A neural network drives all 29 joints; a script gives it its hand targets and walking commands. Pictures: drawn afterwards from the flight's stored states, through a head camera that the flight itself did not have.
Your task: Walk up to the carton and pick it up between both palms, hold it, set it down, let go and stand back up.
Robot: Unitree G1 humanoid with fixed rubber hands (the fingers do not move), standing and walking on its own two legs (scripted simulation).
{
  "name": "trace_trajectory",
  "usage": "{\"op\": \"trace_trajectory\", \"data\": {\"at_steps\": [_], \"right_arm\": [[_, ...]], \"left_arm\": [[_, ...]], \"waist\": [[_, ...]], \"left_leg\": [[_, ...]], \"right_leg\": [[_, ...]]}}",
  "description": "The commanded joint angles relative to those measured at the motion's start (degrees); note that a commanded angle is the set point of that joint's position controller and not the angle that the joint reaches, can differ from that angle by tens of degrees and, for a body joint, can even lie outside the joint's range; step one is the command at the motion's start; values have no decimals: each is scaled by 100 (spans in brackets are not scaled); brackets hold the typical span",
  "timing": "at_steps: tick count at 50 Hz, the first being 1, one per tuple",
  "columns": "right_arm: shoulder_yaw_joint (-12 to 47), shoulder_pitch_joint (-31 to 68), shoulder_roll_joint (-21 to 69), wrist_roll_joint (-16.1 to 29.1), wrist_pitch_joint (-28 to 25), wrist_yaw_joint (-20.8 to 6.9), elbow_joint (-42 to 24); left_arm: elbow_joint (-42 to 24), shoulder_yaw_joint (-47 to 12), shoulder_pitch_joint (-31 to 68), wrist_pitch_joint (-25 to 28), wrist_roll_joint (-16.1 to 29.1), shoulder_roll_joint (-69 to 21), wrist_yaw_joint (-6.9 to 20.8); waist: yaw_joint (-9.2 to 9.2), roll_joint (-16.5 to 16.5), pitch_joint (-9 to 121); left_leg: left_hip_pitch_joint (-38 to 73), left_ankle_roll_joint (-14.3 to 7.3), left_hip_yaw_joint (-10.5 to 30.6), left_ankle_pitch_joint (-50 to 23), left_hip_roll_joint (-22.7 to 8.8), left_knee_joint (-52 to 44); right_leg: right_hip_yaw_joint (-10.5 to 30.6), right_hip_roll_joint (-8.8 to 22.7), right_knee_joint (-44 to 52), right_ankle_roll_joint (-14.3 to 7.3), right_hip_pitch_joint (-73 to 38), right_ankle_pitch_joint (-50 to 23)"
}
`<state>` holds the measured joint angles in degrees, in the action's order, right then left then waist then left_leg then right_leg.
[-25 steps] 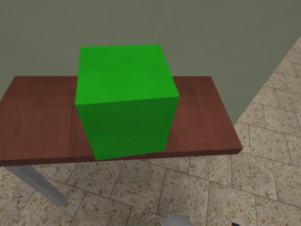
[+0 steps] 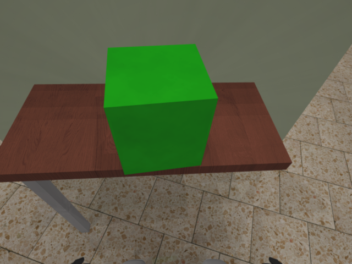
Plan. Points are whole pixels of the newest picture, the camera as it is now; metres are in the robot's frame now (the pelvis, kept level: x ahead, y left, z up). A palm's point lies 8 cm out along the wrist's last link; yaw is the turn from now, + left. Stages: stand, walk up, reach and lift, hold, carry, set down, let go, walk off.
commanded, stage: stand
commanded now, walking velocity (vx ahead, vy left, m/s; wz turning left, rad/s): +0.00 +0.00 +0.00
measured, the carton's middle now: (158, 111) +0.46 +0.05 +0.08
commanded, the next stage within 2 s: none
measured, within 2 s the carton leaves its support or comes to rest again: neither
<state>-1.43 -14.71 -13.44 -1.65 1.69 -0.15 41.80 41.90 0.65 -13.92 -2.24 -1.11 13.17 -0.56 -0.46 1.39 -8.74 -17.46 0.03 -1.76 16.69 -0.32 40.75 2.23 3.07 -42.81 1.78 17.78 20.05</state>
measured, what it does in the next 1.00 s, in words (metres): steps on the spot: right foot, then left foot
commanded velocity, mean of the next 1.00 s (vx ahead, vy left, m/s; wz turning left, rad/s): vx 0.00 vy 0.00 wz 0.00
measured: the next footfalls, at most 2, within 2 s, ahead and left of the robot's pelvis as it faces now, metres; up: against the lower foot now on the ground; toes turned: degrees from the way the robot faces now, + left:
right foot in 0.26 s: +0.02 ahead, -0.13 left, +0.00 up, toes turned -4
left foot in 0.58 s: +0.06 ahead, +0.14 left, +0.00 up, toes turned +1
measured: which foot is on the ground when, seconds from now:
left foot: down 0.00-0.30, up 0.32-0.56, down 0.58-1.00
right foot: up 0.00-0.24, down 0.26-0.62, up 0.64-1.00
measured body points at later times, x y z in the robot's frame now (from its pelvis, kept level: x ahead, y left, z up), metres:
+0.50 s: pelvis -0.04 +0.01 +0.01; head -0.04 -0.01 +0.46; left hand +0.02 +0.27 -0.11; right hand +0.01 -0.26 -0.13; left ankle +0.01 +0.14 -0.67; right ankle -0.02 -0.13 -0.71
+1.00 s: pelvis -0.02 +0.03 +0.01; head -0.01 +0.02 +0.46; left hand +0.10 +0.29 -0.11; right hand -0.02 -0.24 -0.12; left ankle +0.02 +0.14 -0.71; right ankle +0.00 -0.10 -0.71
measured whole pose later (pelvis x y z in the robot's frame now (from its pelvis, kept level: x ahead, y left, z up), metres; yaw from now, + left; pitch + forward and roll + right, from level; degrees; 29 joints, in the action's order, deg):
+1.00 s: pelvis -0.02 +0.03 +0.01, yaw -6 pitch -3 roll +0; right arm -1.3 -22.6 -15.1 -2.2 0.2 0.8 42.0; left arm 41.8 3.7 -18.1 -2.0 -1.5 15.1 1.3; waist 2.8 -0.2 -4.6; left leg -15.8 -0.9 -6.1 17.7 -2.7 36.7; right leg -0.2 2.1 -41.1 1.0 19.4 21.4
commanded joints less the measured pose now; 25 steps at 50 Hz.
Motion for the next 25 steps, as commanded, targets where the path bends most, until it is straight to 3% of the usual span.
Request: {"op": "trace_trajectory", "data": {"at_steps": [1, 3, 4, 6, 8, 10, 11, 12, 13, 14, 15, 16, 17, 18, 19, 20, 23, 25], "right_arm": [[-477, -33, -1405, -9, -183, 121, -670], [-314, 26, -1178, -27, -199, 178, -733], [-278, -51, -1131, -63, -203, 192, -704], [-306, -345, -1162, -94, -202, 182, -600], [-347, -291, -1246, -91, -158, 160, -627], [-333, 37, -1283, -49, -100, 134, -693], [-314, -19, -1250, -22, -96, 123, -669], [-280, -295, -1117, -4, -98, 110, -580], [-175, -463, -783, 47, -104, 77, -611], [-120, -312, -555, 1, -51, 48, -772], [-211, 111, -832, -57, 98, 83, -841], [-294, 62, -984, -45, 163, 80, -844], [-343, -177, -1024, -19, 155, 54, -719], [-336, -402, -965, 0, 128, 29, -591], [-331, -585, -923, -5, 97, 22, -488], [-327, -663, -850, -11, 48, 28, -478], [-385, -444, -807, -68, -53, -9, -722], [-405, -485, -788, -77, -53, -22, -743]], "left_arm": [[-644, 391, 21, -57, -16, 983, -52], [-603, 379, -81, 55, 27, 927, -38], [-498, 399, -272, 92, -4, 876, -2], [-435, 414, -412, 151, -42, 812, 85], [-463, 407, -401, 226, -4, 748, 131], [-381, 377, -728, 328, 53, 741, 113], [-316, 364, -928, 361, 53, 773, 92], [-236, 393, -1051, 364, 7, 871, 60], [-209, 439, -1086, 363, -68, 1163, 28], [-301, 514, -928, 349, -108, 1589, -41], [-193, 657, -938, 315, -130, 1870, -93], [-210, 580, -722, 318, -191, 1666, -107], [-228, 456, -603, 328, -240, 1346, -110], [-276, 380, -494, 334, -231, 1242, -135], [-301, 330, -398, 337, -195, 1194, -147], [-268, 322, -466, 326, -165, 1193, -125], [-194, 419, -696, 250, -159, 1296, -65], [-276, 439, -652, 221, -169, 1363, -91]], "waist": [[395, -1356, 237], [254, -1374, 132], [190, -1400, 235], [270, -1283, 428], [264, -1463, 517], [20, -1411, 791], [-61, -1154, 994], [-63, -761, 1126], [-66, 125, 1124], [-113, 948, 799], [-390, 1126, 295], [-244, 1077, -17], [-70, 788, -58], [34, 710, -9], [96, 682, 88], [92, 752, 251], [-96, 1134, 292], [-86, 1091, 256]], "left_leg": [[-771, -1702, 2904, 1680, -2174, -2919], [-462, -1425, 2124, 449, -1762, -2550], [-352, -1317, 1940, 575, -1606, -2492], [274, -1284, 1967, 1531, -1454, -2495], [411, -1239, 1728, 1343, -1390, -2331], [102, -970, 1210, 214, -1183, -1774], [-57, -795, 992, -148, -1060, -1375], [-365, -544, 707, 166, -861, -918], [-1089, -166, 233, 661, -488, -152], [-1854, 181, -111, 1426, -38, 920], [-1669, 30, 459, 1529, -249, 1861], [-1831, 25, 672, 1395, -303, 2191], [-2012, 20, 757, 1307, -248, 2141], [-2090, 9, 741, 1045, -217, 2004], [-1985, 15, 650, 789, -205, 1893], [-1668, 27, 538, 750, -217, 1784], [-1031, 140, 202, 1170, -224, 1083], [-809, 166, 68, 998, -213, 586]], "right_leg": [[214, -229, -2353, -114, 750, 1500], [214, -224, -2119, -150, 943, 1099], [117, -195, -1958, -140, 839, 1046], [-101, -198, -1258, -106, 1010, 1318], [-274, -148, -206, -113, 714, 1148], [-491, -289, 1226, -146, -412, -110], [-535, -419, 1851, -165, -989, -799], [-189, -299, 2101, -219, -1378, -872], [990, 497, 2384, -480, -1598, 48], [2800, 1730, 2907, -1053, -1125, 1172], [3182, 2185, 3312, -1774, -63, 1906], [3039, 2049, 3338, -1846, 27, 1948], [2325, 1646, 3027, -1573, -424, 1338], [1709, 1406, 2805, -1319, -612, 713], [1267, 1240, 2628, -1188, -692, 46], [1023, 1113, 2509, -1153, -548, -75], [949, 889, 2302, -1318, -56, 873], [885, 991, 2109, -1340, 32, 766]]}}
